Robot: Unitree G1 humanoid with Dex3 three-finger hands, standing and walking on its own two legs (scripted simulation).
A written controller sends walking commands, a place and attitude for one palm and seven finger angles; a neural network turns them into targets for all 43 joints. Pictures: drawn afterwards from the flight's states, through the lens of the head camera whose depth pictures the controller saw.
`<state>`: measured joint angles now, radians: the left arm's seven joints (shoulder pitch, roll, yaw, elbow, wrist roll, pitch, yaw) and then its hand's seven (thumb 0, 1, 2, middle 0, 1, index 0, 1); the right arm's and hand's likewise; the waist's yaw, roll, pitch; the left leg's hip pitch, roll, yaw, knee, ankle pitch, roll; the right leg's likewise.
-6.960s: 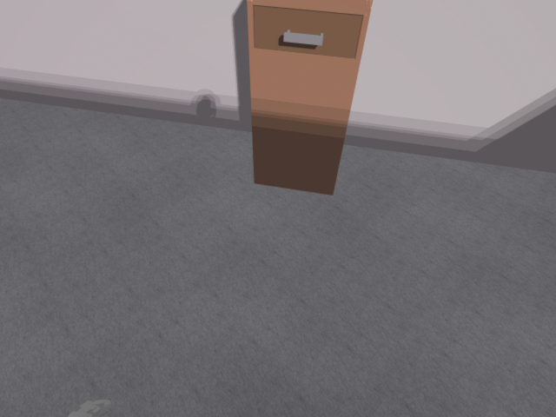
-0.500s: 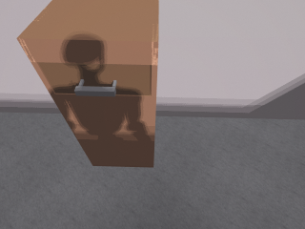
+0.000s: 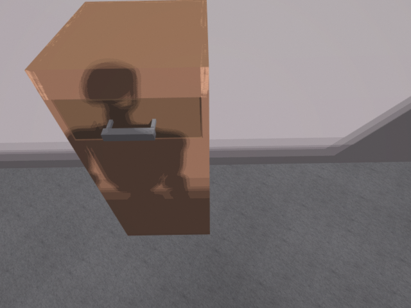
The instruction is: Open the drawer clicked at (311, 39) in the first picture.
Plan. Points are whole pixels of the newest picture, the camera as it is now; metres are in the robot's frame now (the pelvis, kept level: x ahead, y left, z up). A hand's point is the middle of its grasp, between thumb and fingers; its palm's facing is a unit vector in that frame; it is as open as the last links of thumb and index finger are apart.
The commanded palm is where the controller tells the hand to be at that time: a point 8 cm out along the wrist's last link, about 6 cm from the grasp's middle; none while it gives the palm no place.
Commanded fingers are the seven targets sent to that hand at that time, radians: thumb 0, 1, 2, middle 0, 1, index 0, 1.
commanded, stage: raise the hand with hooked fingers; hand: left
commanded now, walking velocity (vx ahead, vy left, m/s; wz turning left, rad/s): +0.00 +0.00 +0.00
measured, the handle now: (130, 128) +0.54 +0.24 +0.02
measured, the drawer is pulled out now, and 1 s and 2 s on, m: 0.00 0.00 0.00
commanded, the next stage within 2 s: move the hooked fingers above the handle in 1.88 s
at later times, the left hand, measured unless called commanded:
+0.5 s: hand out of the picture +0.11 +0.20 -0.06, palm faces -0.10 -0.12 -0.99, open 9.1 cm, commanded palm +0.14 +0.21 +0.02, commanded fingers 0.00 0.27 0.63 -0.25 -0.70 -0.25 -0.70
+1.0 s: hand (108, 235) +0.23 +0.19 +0.04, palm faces +0.09 -0.08 -0.99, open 12.1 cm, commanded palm +0.22 +0.20 +0.11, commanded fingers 0.00 -0.31 0.38 -0.29 -1.08 -0.29 -1.08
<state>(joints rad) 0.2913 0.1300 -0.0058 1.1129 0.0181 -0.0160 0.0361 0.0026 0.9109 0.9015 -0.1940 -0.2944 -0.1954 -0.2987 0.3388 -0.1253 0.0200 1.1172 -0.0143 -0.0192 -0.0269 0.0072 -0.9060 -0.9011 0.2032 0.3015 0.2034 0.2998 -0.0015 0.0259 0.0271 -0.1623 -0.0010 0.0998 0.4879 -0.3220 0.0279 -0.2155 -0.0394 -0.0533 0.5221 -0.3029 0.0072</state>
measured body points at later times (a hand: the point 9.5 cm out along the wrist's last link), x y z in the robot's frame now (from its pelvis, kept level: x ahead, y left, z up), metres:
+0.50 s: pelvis -0.03 -0.06 -0.04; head +0.02 -0.06 +0.41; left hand +0.11 +0.20 -0.01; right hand +0.26 -0.27 -0.09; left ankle -0.04 +0.10 -0.74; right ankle -0.02 -0.12 -0.74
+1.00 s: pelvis -0.02 -0.03 -0.01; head +0.01 -0.06 +0.43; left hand +0.22 +0.19 +0.10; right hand +0.13 -0.30 -0.13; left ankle -0.03 +0.11 -0.74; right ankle -0.02 -0.12 -0.74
